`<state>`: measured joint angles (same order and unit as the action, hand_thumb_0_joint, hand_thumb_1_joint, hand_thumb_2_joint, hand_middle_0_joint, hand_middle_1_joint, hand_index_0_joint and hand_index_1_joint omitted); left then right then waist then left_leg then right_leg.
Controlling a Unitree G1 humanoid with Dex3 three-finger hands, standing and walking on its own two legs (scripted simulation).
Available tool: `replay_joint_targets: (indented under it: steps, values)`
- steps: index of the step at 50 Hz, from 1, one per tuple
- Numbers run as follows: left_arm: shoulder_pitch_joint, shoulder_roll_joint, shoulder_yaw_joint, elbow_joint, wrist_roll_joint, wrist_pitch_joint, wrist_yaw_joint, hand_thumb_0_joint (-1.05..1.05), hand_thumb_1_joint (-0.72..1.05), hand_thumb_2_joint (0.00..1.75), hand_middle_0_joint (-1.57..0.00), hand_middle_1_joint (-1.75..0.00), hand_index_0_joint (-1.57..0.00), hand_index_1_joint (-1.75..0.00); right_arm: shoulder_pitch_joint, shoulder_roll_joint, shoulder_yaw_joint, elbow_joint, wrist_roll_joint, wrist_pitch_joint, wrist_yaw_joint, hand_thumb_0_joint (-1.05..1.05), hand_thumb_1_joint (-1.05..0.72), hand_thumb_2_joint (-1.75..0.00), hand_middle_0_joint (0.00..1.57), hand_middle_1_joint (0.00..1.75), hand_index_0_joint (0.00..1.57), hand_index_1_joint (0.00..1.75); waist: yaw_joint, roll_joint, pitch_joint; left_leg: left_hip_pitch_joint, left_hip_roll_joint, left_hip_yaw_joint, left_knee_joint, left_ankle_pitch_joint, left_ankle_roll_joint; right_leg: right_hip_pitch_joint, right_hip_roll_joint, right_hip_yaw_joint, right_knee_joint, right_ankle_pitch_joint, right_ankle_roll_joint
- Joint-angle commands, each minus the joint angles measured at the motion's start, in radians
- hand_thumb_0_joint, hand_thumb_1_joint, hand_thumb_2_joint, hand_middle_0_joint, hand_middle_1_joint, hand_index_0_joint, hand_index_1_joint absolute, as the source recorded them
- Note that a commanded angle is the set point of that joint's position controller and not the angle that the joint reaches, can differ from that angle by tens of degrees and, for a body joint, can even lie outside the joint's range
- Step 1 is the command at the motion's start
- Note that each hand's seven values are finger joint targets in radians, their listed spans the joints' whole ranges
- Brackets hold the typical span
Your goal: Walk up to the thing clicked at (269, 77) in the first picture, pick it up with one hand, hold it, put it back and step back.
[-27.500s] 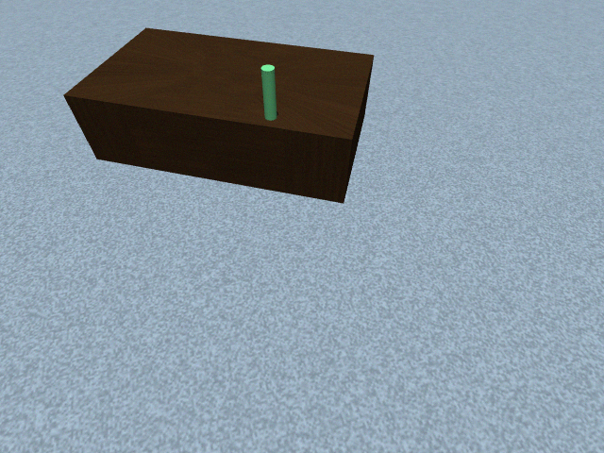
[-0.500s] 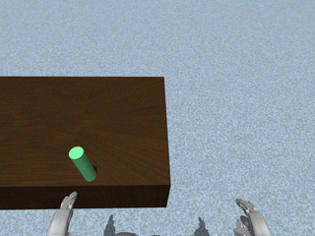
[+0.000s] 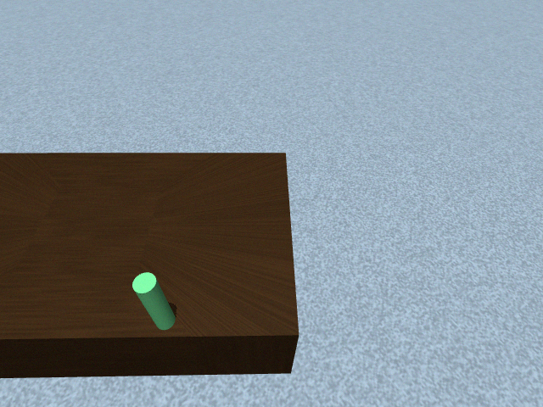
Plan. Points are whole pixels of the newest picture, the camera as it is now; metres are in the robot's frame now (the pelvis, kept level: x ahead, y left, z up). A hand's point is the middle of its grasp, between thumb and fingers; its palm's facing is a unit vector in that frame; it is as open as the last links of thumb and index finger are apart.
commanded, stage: stand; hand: left
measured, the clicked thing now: (156, 303) +0.41 +0.29 -0.31
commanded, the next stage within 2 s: step back in 1.88 s
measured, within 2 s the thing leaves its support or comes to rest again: neither
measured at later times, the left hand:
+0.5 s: hand out of the picture +0.05 +0.24 -0.15, palm faces +0.00 -0.94 -0.35, open 7.4 cm
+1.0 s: hand out of the picture +0.07 +0.23 -0.15, palm faces -0.01 -0.94 -0.35, open 7.4 cm
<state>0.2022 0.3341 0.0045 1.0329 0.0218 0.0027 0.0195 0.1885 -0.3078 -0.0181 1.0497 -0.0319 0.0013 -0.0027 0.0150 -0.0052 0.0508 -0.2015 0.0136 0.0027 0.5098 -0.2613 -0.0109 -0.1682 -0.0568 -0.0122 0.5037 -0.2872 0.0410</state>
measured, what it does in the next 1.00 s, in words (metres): stands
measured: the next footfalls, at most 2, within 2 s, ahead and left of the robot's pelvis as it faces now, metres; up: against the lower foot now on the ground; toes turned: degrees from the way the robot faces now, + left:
none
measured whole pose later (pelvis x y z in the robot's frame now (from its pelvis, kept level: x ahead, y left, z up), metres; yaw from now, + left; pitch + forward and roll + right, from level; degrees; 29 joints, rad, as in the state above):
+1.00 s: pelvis +0.00 -0.02 +0.01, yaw +0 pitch -3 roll +0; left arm 0.11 0.33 0.01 1.16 0.01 -0.01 0.00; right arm 0.12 -0.34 -0.01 1.16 -0.02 0.00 0.00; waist 0.00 0.01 0.06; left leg -0.11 0.04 0.00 0.32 -0.16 -0.04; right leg -0.09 -0.03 -0.02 0.33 -0.20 0.02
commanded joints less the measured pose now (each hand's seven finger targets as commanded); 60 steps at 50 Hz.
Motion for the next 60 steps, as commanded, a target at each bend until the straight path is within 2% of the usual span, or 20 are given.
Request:
replay_joint_targets:
  steps: [1,6,8,11,13,16,18,23,28,30,34,38,40,42,46,48,51,53,60]
  values:
    - [-0.059,0.200,0.034,-0.024,-0.002,-0.037,0.013,0.00,0.90,0.90,-0.20,-0.30,-0.20,-0.30,-0.037,-0.211,-0.046,-0.033,0.004,-0.031,-0.019,0.00,-0.90,-0.90,0.20,0.30,0.20,0.30,-0.009,0.010,-0.069,0.057,0.086,-0.091,-0.148,0.198,0.033,0.036,-0.069,0.073,-0.136,0.191,-0.061]
    - [-0.080,0.201,0.030,0.021,-0.001,-0.033,0.009,0.00,0.90,0.90,-0.20,-0.30,-0.20,-0.30,-0.056,-0.207,-0.041,0.001,0.006,-0.027,-0.014,0.00,-0.90,-0.90,0.20,0.30,0.20,0.30,-0.012,0.017,-0.010,0.039,0.085,-0.095,-0.212,0.085,0.024,0.021,-0.062,0.065,-0.183,0.094,-0.052]
    - [-0.082,0.200,0.031,0.034,-0.002,-0.034,0.009,0.00,0.90,0.90,-0.20,-0.30,-0.20,-0.30,-0.064,-0.211,-0.044,0.008,0.007,-0.028,-0.015,0.00,-0.90,-0.90,0.20,0.30,0.20,0.30,-0.011,0.022,-0.030,0.055,0.090,-0.093,-0.213,0.117,0.026,0.034,-0.068,0.068,-0.186,0.129,-0.053]
    - [-0.082,0.197,0.029,0.052,0.002,-0.035,0.008,0.00,0.90,0.90,-0.20,-0.30,-0.20,-0.30,-0.079,-0.205,-0.042,0.017,0.008,-0.024,-0.011,0.00,-0.90,-0.90,0.20,0.30,0.20,0.30,-0.007,0.003,-0.006,0.044,0.087,-0.092,-0.224,0.081,0.023,0.028,-0.066,0.065,-0.212,0.078,-0.048]
    - [-0.087,0.197,0.028,0.060,0.001,-0.036,0.006,0.00,0.90,0.90,-0.20,-0.30,-0.20,-0.30,-0.089,-0.204,-0.041,0.020,0.008,-0.024,-0.009,0.00,-0.90,-0.90,0.20,0.30,0.20,0.30,-0.006,-0.007,-0.010,0.055,0.088,-0.089,-0.221,0.095,0.023,0.025,-0.068,0.070,-0.223,0.073,-0.048]
    - [-0.104,0.207,0.034,0.061,-0.002,-0.041,0.008,0.00,0.90,0.90,-0.20,-0.30,-0.20,-0.30,-0.081,-0.208,-0.040,0.027,0.009,-0.026,-0.010,0.00,-0.90,-0.90,0.20,0.30,0.20,0.30,-0.012,0.013,-0.047,0.072,0.091,-0.080,-0.219,0.144,0.023,0.056,-0.079,0.078,-0.223,0.154,-0.048]
    - [-0.113,0.207,0.035,0.069,-0.002,-0.039,0.007,0.00,0.90,0.90,-0.20,-0.30,-0.20,-0.30,-0.088,-0.211,-0.038,0.032,0.009,-0.025,-0.012,0.00,-0.90,-0.90,0.20,0.30,0.20,0.30,-0.011,0.019,-0.036,0.064,0.090,-0.080,-0.227,0.120,0.022,0.057,-0.077,0.076,-0.223,0.141,-0.048]
    - [-0.118,0.205,0.034,0.075,-0.003,-0.041,0.005,0.00,0.90,0.90,-0.20,-0.30,-0.20,-0.30,-0.092,-0.216,-0.035,0.036,0.013,-0.027,-0.011,0.00,-0.90,-0.90,0.20,0.30,0.20,0.30,-0.010,0.015,-0.059,0.087,0.101,-0.075,-0.219,0.216,0.021,0.079,-0.079,0.073,-0.220,0.221,-0.048]
    - [-0.126,0.211,0.038,0.080,-0.005,-0.037,0.004,0.00,0.90,0.90,-0.20,-0.30,-0.20,-0.30,-0.092,-0.227,-0.032,0.045,0.012,-0.023,-0.013,0.00,-0.90,-0.90,0.20,0.30,0.20,0.30,-0.014,0.017,-0.048,0.083,0.100,-0.073,-0.233,0.151,0.018,0.065,-0.076,0.077,-0.237,0.168,-0.046]
    - [-0.121,0.208,0.036,0.083,-0.004,-0.039,0.004,0.00,0.90,0.90,-0.20,-0.30,-0.20,-0.30,-0.104,-0.224,-0.031,0.041,0.013,-0.023,-0.011,0.00,-0.90,-0.90,0.20,0.30,0.20,0.30,-0.013,-0.003,-0.055,0.105,0.107,-0.075,-0.219,0.206,0.019,0.063,-0.078,0.077,-0.234,0.214,-0.047]
    - [-0.127,0.215,0.039,0.083,-0.007,-0.035,0.002,0.00,0.90,0.90,-0.20,-0.30,-0.20,-0.30,-0.090,-0.228,-0.030,0.050,0.013,-0.021,-0.012,0.00,-0.90,-0.90,0.20,0.30,0.20,0.30,-0.017,0.021,-0.036,0.071,0.100,-0.068,-0.241,0.142,0.015,0.068,-0.073,0.078,-0.242,0.157,-0.048]
    - [-0.125,0.213,0.037,0.081,-0.007,-0.035,-0.002,0.00,0.90,0.90,-0.20,-0.30,-0.20,-0.30,-0.101,-0.224,-0.026,0.050,0.014,-0.025,-0.011,0.00,-0.90,-0.90,0.20,0.30,0.20,0.30,-0.013,0.006,-0.040,0.092,0.109,-0.071,-0.242,0.168,0.015,0.057,-0.074,0.079,-0.236,0.175,-0.052]
    - [-0.132,0.216,0.040,0.079,-0.006,-0.035,-0.001,0.00,0.90,0.90,-0.20,-0.30,-0.20,-0.30,-0.091,-0.228,-0.027,0.051,0.014,-0.025,-0.011,0.00,-0.90,-0.90,0.20,0.30,0.20,0.30,-0.017,0.006,-0.042,0.070,0.106,-0.068,-0.248,0.137,0.015,0.065,-0.071,0.078,-0.239,0.150,-0.051]
    - [-0.129,0.210,0.037,0.078,-0.007,-0.035,-0.001,0.00,0.90,0.90,-0.20,-0.30,-0.20,-0.30,-0.106,-0.232,-0.028,0.048,0.013,-0.024,-0.010,0.00,-0.90,-0.90,0.20,0.30,0.20,0.30,-0.012,-0.001,-0.040,0.082,0.111,-0.071,-0.235,0.170,0.018,0.062,-0.075,0.080,-0.241,0.174,-0.050]
    - [-0.133,0.215,0.039,0.076,-0.007,-0.035,-0.002,0.00,0.90,0.90,-0.20,-0.30,-0.20,-0.30,-0.095,-0.232,-0.026,0.049,0.015,-0.024,-0.008,0.00,-0.90,-0.90,0.20,0.30,0.20,0.30,-0.018,0.006,-0.042,0.076,0.106,-0.067,-0.242,0.143,0.015,0.057,-0.075,0.080,-0.245,0.155,-0.049]
    - [-0.135,0.213,0.040,0.070,-0.009,-0.037,-0.002,0.00,0.90,0.90,-0.20,-0.30,-0.20,-0.30,-0.100,-0.236,-0.026,0.047,0.014,-0.027,-0.010,0.00,-0.90,-0.90,0.20,0.30,0.20,0.30,-0.014,0.022,-0.074,0.102,0.115,-0.065,-0.232,0.199,0.018,0.074,-0.079,0.081,-0.230,0.223,-0.052]
    - [-0.137,0.221,0.041,0.070,-0.009,-0.037,-0.002,0.00,0.90,0.90,-0.20,-0.30,-0.20,-0.30,-0.092,-0.230,-0.025,0.050,0.016,-0.026,-0.010,0.00,-0.90,-0.90,0.20,0.30,0.20,0.30,-0.018,-0.010,-0.069,0.102,0.115,-0.065,-0.233,0.226,0.014,0.075,-0.077,0.077,-0.226,0.244,-0.052]
    - [-0.137,0.217,0.040,0.065,-0.009,-0.038,-0.002,0.00,0.90,0.90,-0.20,-0.30,-0.20,-0.30,-0.096,-0.237,-0.026,0.047,0.016,-0.029,-0.011,0.00,-0.90,-0.90,0.20,0.30,0.20,0.30,-0.016,0.014,-0.089,0.113,0.119,-0.061,-0.223,0.268,0.018,0.091,-0.080,0.078,-0.215,0.294,-0.051]
    - [-0.140,0.217,0.040,0.067,-0.010,-0.035,-0.002,0.00,0.90,0.90,-0.20,-0.30,-0.20,-0.30,-0.100,-0.240,-0.027,0.048,0.016,-0.026,-0.011,0.00,-0.90,-0.90,0.20,0.30,0.20,0.30,-0.018,0.002,-0.074,0.116,0.120,-0.061,-0.233,0.229,0.014,0.069,-0.074,0.074,-0.226,0.246,-0.050]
